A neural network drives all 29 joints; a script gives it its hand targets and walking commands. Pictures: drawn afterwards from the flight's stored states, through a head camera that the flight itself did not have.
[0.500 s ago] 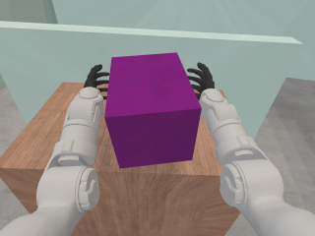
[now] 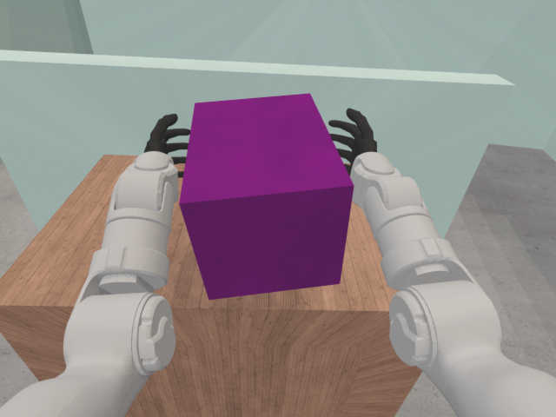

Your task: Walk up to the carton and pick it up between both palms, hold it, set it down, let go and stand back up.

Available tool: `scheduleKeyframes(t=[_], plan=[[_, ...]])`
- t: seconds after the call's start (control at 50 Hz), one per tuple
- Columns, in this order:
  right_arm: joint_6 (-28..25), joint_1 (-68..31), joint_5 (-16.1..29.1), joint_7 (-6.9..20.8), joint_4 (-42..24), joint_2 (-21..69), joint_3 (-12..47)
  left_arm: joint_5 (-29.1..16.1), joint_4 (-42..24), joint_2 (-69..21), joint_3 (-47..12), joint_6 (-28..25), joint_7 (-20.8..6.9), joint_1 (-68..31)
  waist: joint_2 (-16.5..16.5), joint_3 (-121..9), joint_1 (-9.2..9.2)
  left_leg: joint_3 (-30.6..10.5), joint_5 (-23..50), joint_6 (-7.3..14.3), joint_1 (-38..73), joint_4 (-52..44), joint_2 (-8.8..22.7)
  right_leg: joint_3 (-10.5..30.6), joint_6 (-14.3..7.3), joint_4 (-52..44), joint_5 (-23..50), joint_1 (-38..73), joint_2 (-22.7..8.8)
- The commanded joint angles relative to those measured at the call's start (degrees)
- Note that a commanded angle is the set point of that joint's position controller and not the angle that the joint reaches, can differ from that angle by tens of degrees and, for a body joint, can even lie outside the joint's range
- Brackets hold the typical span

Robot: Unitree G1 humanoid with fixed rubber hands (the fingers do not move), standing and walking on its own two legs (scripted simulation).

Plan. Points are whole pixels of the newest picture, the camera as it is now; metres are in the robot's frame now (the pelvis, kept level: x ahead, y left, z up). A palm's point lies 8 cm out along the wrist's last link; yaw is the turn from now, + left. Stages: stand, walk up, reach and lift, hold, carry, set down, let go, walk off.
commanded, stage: reach and lift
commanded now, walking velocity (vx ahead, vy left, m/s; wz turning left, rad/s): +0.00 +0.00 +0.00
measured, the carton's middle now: (263, 188) +0.42 +0.04 +0.18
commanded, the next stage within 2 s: hold in 0.60 s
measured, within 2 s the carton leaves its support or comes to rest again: neither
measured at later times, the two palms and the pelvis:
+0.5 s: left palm (158, 157) +0.39 +0.18 +0.25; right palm (365, 155) +0.40 -0.10 +0.26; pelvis +0.00 +0.00 +0.00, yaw +0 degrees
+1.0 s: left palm (157, 146) +0.38 +0.18 +0.27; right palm (371, 144) +0.40 -0.10 +0.28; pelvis +0.00 +0.00 +0.00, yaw +0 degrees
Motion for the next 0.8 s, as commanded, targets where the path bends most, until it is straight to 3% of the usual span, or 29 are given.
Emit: scheduleKeyframes(t=[0.0, 0.04, 0.06, 0.08, 0.1, 0.14, 0.18, 0.22, 0.36, 0.42, 0.44, 0.46, 0.5, 0.52, 0.56, 0.62, 0.64, 0.66, 0.68, 0.7, 0.72, 0.74, 0.78], plan=[[-0.94, -46.92, 11.31, 5.34, -14.77, 35.53, 14.55, -10.87, -20.42, -40.56, -20.73, -4.87, -10.07, -52.12, 4.67, -23.69, -8.63, -1.51, 2.79, -0.88, 14.38, -1.25, -4.36, -1.19, 2.17, -1.72, 4.25, 16.09, 2.16], [-0.13, -45.14, 9.34, 5.29, -10.90, 34.75, 12.76, -8.73, -15.70, -38.88, -18.32, -4.02, -10.74, -50.39, 4.20, -20.43, -9.02, -1.15, -1.51, -0.10, 13.00, -2.17, -4.45, -1.11, 2.38, -2.18, 1.01, 15.77, 1.49], [-0.36, -45.11, 9.99, 5.32, -12.57, 35.68, 14.22, -8.37, -16.53, -38.79, -18.35, -3.80, -10.82, -49.84, 4.09, -20.97, -7.84, -1.27, 0.33, -0.42, 12.91, -1.77, -4.52, -1.22, 2.20, -1.90, 2.28, 16.86, 1.60], [-0.34, -46.75, 9.84, 5.52, -12.20, 34.09, 13.12, -8.15, -15.06, -39.49, -18.55, -3.49, -10.94, -49.40, 4.70, -19.71, -8.80, -1.45, -0.17, -0.90, 13.37, -2.10, -3.93, -1.44, 1.92, -2.25, 1.27, 15.99, 1.83], [-0.54, -48.68, 9.21, 5.64, -12.16, 34.25, 12.79, -8.80, -14.02, -39.33, -18.10, -3.66, -10.95, -50.65, 4.28, -19.82, -8.10, -1.02, -1.87, -0.39, 12.81, -2.29, -4.40, -1.39, 2.07, -2.53, -0.36, 14.32, 1.73], [-0.09, -46.64, 10.73, 5.51, -12.91, 36.66, 14.81, -9.07, -19.54, -38.21, -17.82, -3.92, -11.04, -52.30, 2.61, -23.10, -7.47, -1.12, 1.52, 0.12, 14.14, -1.73, -4.08, -1.52, 2.55, -1.57, 3.54, 17.90, 1.99], [-0.22, -48.46, 11.20, 5.45, -15.23, 36.11, 14.64, -10.55, -20.64, -40.43, -20.73, -3.69, -10.50, -53.14, 4.68, -24.36, -8.68, -1.47, 3.09, -1.26, 14.33, -1.18, -4.20, -1.38, 2.29, -1.10, 5.83, 17.46, 2.08], [-0.24, -50.19, 12.46, 5.09, -17.43, 35.80, 15.89, -11.10, -19.46, -40.25, -21.67, -3.54, -10.24, -52.04, 4.91, -26.42, -8.27, -1.56, 4.29, -1.02, 15.01, -0.70, -4.14, -1.33, 2.74, -0.98, 7.27, 17.39, 2.19], [0.84, -50.11, 11.78, 5.44, -13.58, 35.46, 14.06, -10.80, -18.14, -39.75, -20.33, -3.04, -10.18, -54.93, 4.59, -22.02, -8.21, -1.76, 0.07, -0.89, 13.17, -1.61, -3.80, -1.16, 2.19, -1.64, 2.12, 14.80, 2.18], [1.45, -49.50, 10.87, 5.81, -10.38, 35.33, 12.64, -10.94, -17.43, -39.74, -20.48, -3.11, -9.98, -56.80, 5.46, -21.28, -8.98, -1.71, -3.15, -1.21, 12.32, -2.34, -3.55, -1.36, 2.07, -1.84, -0.68, 13.34, 1.99], [1.47, -48.63, 11.20, 5.71, -11.47, 34.99, 12.51, -11.37, -18.30, -40.65, -21.23, -2.74, -10.23, -55.00, 5.44, -21.46, -9.73, -1.62, -1.02, -1.71, 13.65, -2.04, -3.18, -1.25, 1.77, -1.66, 1.75, 14.34, 2.24], [0.88, -52.53, 12.40, 5.63, -15.69, 35.69, 14.92, -11.53, -18.21, -40.32, -20.24, -2.73, -10.30, -55.00, 3.99, -24.14, -7.74, -1.37, 0.08, -0.83, 13.27, -1.58, -3.83, -1.15, 2.40, -1.54, 2.92, 15.66, 2.08], [1.49, -50.92, 12.26, 5.51, -13.23, 34.81, 14.05, -11.21, -17.16, -39.50, -19.81, -2.67, -10.33, -54.52, 4.08, -21.97, -8.57, -1.63, -0.09, -0.92, 12.89, -1.65, -3.98, -0.99, 2.40, -1.64, 3.13, 15.04, 2.10], [1.09, -52.23, 13.42, 5.46, -17.02, 35.50, 15.57, -12.00, -19.07, -40.92, -21.68, -2.56, -10.03, -54.50, 4.75, -25.62, -8.62, -1.76, 2.13, -1.16, 14.50, -0.90, -3.84, -0.98, 2.53, -1.24, 5.52, 16.22, 2.22], [2.00, -50.43, 13.00, 5.49, -12.51, 34.51, 14.01, -11.12, -18.51, -40.31, -20.51, -2.43, -10.20, -55.78, 5.62, -22.48, -8.81, -1.87, 0.60, -1.72, 13.49, -1.34, -3.78, -0.98, 1.97, -1.25, 3.00, 15.23, 2.26], [1.13, -54.60, 13.34, 5.67, -17.00, 34.12, 14.18, -13.41, -19.52, -42.06, -23.31, -2.47, -9.48, -57.20, 6.75, -27.72, -9.38, -2.07, 1.19, -2.43, 14.75, -0.87, -3.34, -1.07, 1.57, -0.90, 3.66, 15.06, 2.61], [2.19, -50.43, 13.69, 5.47, -13.75, 34.48, 14.42, -13.02, -21.13, -41.38, -23.06, -2.37, -9.37, -56.98, 6.61, -25.94, -9.53, -2.00, 2.34, -2.50, 14.52, -0.96, -3.49, -0.98, 1.85, -1.07, 5.01, 15.48, 2.68], [1.91, -51.96, 14.05, 5.39, -15.65, 35.23, 15.29, -13.24, -21.49, -40.69, -22.33, -2.23, -9.55, -56.74, 5.70, -25.91, -8.65, -1.68, 2.81, -1.85, 14.09, -0.54, -3.53, -0.74, 2.11, -1.29, 5.60, 15.64, 2.66], [2.74, -49.76, 13.98, 5.33, -13.16, 34.32, 14.56, -12.79, -20.07, -40.90, -22.12, -1.75, -9.72, -55.62, 5.62, -22.67, -9.70, -2.30, 1.68, -2.15, 13.26, -0.86, -3.50, -0.32, 2.05, -1.20, 5.54, 15.48, 2.34], [2.83, -50.20, 14.65, 5.15, -14.61, 35.31, 15.58, -13.05, -22.45, -40.55, -22.47, -1.72, -9.76, -57.15, 5.63, -24.52, -9.18, -2.03, 3.73, -1.99, 13.97, -0.32, -3.73, -0.56, 2.22, -0.94, 7.21, 16.36, 2.33], [2.82, -53.35, 15.55, 5.18, -16.82, 34.86, 16.65, -12.55, -19.96, -40.93, -21.48, -1.39, -9.70, -55.73, 4.80, -25.25, -8.05, -1.83, 2.81, -1.57, 13.48, -0.25, -4.01, -0.59, 2.37, -0.95, 5.93, 16.34, 2.52], [3.55, -51.29, 15.17, 4.99, -14.62, 35.24, 16.28, -11.34, -19.02, -39.15, -20.01, -0.87, -9.88, -54.97, 4.14, -22.00, -7.90, -1.96, 0.19, -1.10, 12.77, -1.38, -3.94, -0.65, 2.71, -1.38, 4.34, 16.40, 2.05], [3.53, -51.38, 15.66, 4.71, -17.59, 35.08, 16.58, -12.79, -21.48, -40.90, -22.39, -0.64, -10.11, -55.61, 4.70, -24.48, -8.69, -2.20, 2.20, -1.78, 13.47, -0.54, -3.58, -0.47, 2.10, -1.40, 5.47, 16.56, 2.42]])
